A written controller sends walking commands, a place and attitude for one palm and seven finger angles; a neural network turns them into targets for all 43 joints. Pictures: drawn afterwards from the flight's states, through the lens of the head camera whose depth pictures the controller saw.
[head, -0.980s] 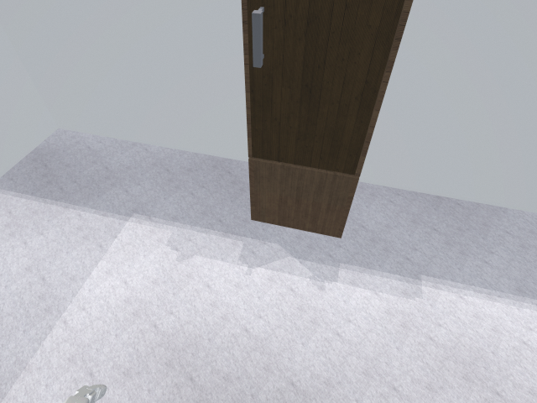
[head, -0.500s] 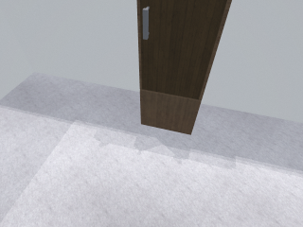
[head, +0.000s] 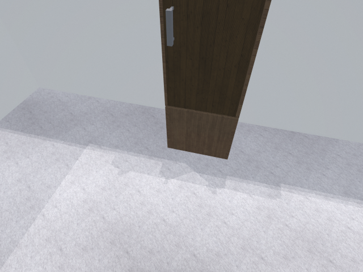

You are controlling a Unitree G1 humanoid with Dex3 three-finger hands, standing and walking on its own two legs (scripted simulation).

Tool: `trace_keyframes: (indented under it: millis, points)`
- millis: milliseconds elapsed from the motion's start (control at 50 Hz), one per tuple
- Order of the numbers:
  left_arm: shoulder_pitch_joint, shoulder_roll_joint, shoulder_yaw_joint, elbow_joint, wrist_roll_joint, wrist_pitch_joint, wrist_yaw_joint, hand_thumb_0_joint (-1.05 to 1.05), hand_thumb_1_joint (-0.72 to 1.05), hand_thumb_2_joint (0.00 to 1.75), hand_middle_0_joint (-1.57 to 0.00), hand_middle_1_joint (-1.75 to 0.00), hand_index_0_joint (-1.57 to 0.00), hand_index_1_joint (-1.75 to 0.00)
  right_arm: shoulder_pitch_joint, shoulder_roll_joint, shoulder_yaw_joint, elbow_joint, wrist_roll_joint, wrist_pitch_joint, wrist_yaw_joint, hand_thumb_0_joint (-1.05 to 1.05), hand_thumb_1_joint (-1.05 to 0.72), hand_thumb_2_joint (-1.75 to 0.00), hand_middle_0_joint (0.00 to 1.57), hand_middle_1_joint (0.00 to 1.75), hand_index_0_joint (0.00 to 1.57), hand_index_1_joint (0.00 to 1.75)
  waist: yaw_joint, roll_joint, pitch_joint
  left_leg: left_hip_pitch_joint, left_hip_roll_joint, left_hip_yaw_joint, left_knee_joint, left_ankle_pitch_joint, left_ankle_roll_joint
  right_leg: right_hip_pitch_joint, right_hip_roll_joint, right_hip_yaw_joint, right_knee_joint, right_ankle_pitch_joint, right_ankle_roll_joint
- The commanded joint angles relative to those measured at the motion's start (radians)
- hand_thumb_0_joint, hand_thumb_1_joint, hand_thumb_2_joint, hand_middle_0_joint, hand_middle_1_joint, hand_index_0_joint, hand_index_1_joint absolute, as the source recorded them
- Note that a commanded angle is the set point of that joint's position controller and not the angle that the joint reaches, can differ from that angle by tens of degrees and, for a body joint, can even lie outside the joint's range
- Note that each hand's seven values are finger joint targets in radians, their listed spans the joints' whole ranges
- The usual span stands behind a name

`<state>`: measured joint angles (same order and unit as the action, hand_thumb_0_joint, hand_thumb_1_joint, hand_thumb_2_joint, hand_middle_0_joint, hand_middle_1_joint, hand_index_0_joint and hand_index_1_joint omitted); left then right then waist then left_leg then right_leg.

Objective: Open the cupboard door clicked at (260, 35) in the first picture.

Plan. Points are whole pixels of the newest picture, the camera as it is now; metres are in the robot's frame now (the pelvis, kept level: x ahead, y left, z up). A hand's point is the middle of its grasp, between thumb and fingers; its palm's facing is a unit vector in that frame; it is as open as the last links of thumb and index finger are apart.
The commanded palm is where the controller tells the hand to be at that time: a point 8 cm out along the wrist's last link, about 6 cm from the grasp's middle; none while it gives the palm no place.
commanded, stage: look at it before walking up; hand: left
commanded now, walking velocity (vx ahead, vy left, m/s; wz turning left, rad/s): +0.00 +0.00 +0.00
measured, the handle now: (171, 26) +1.01 +0.10 +0.11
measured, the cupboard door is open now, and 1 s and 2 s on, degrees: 0 0 0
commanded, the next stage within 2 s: turn to face it in 0.46 s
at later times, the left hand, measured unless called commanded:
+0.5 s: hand out of the picture +0.09 +0.24 -0.15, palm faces -0.03 -0.94 -0.34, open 7.4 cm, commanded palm none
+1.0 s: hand out of the picture +0.07 +0.20 -0.17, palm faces -0.10 -0.96 -0.26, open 7.4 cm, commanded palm none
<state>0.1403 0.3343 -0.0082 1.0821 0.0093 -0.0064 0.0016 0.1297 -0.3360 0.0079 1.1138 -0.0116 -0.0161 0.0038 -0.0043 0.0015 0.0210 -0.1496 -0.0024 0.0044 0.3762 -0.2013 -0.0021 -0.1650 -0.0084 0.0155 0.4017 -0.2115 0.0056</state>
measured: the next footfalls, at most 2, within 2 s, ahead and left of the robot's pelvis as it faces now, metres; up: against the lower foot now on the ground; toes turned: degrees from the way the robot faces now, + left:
right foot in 1.66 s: +0.20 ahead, -0.14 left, +0.00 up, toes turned -18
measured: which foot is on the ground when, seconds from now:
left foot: down 0.00-1.00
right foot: down 0.00-1.00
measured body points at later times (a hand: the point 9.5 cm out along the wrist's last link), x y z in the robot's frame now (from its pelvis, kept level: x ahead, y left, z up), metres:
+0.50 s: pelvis +0.01 +0.00 +0.00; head +0.01 +0.00 +0.45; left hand +0.09 +0.29 -0.13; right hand +0.09 -0.30 -0.13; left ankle +0.00 +0.12 -0.74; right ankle +0.00 -0.12 -0.74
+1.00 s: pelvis -0.01 +0.00 -0.01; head +0.00 +0.00 +0.44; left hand +0.07 +0.25 -0.15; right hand +0.03 -0.26 -0.16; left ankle +0.00 +0.12 -0.74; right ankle +0.00 -0.12 -0.74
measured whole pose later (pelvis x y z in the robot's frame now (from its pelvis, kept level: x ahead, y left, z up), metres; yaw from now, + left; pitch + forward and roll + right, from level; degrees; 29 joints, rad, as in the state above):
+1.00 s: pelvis -0.01 +0.00 -0.01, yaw -6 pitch -1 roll +1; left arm 0.21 0.24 0.00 1.02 0.01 0.04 0.01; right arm 0.18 -0.23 -0.01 1.06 -0.01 0.01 -0.02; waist 0.00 -0.01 0.04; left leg -0.20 0.04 0.09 0.50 -0.27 -0.01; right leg -0.26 0.03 0.10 0.53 -0.25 0.00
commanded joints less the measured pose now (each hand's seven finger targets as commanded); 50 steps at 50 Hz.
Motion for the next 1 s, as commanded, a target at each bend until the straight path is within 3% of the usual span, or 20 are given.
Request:
trace_keyframes:
  millis: [0, 340, 620, 780, 920, 980]
  points:
    - [-0.032, 0.209, 0.043, -0.064, 0.004, -0.021, 0.01, 0.0, 0.9, 0.9, -0.2, -0.3, -0.2, -0.3, -0.05, -0.207, -0.043, -0.066, 0.004, -0.022, -0.015, 0.0, -0.9, -0.9, 0.2, 0.3, 0.2, 0.3, 0.007, -0.012, -0.05, 0.009, 0.117, -0.103, -0.064, 0.094, 0.032, 0.004, -0.11, 0.095, -0.075, 0.085, -0.036]
    - [-0.036, 0.211, 0.043, -0.062, 0.002, -0.024, 0.011, 0.0, 0.9, 0.9, -0.2, -0.3, -0.2, -0.3, -0.06, -0.208, -0.04, -0.066, 0.005, -0.023, -0.019, 0.0, -0.9, -0.9, 0.2, 0.3, 0.2, 0.3, 0.006, 0.001, -0.068, 0.045, 0.124, -0.092, -0.065, 0.179, 0.027, 0.035, -0.11, 0.091, -0.068, 0.193, -0.036]
    - [-0.034, 0.214, 0.047, -0.065, 0.003, -0.021, 0.009, 0.0, 0.9, 0.9, -0.2, -0.3, -0.2, -0.3, -0.054, -0.211, -0.045, -0.066, 0.004, -0.021, -0.023, 0.0, -0.9, -0.9, 0.2, 0.3, 0.2, 0.3, 0.005, -0.005, -0.056, 0.064, 0.131, -0.073, -0.059, 0.167, 0.023, 0.019, -0.106, 0.105, -0.075, 0.218, -0.04]
    - [0.036, 0.103, 0.035, -0.078, 0.004, 0.016, 0.015, 0.0, 0.9, 0.9, -0.2, -0.3, -0.2, -0.3, 0.021, -0.091, -0.035, -0.08, 0.002, 0.002, -0.03, 0.0, -0.9, -0.9, 0.2, 0.3, 0.2, 0.3, 0.0, -0.012, -0.047, 0.038, 0.137, -0.02, 0.007, 0.141, 0.006, -0.046, -0.089, 0.133, 0.001, 0.25, -0.03]
    - [0.076, 0.068, 0.046, -0.123, 0.009, 0.029, 0.013, 0.0, 0.9, 0.9, -0.2, -0.3, -0.2, -0.3, 0.052, -0.072, -0.057, -0.113, 0.002, 0.011, -0.033, 0.0, -0.9, -0.9, 0.2, 0.3, 0.2, 0.3, 0.002, 0.032, -0.022, -0.009, 0.165, -0.02, 0.024, 0.039, 0.024, -0.129, -0.048, 0.139, 0.08, 0.172, -0.029]
    - [0.093, 0.056, 0.052, -0.141, 0.012, 0.031, 0.011, 0.0, 0.9, 0.9, -0.2, -0.3, -0.2, -0.3, 0.055, -0.055, -0.066, -0.126, 0.002, 0.017, -0.033, 0.0, -0.9, -0.9, 0.2, 0.3, 0.2, 0.3, 0.006, 0.007, -0.003, -0.052, 0.157, -0.009, 0.051, -0.062, 0.026, -0.164, -0.046, 0.171, 0.082, 0.115, -0.037]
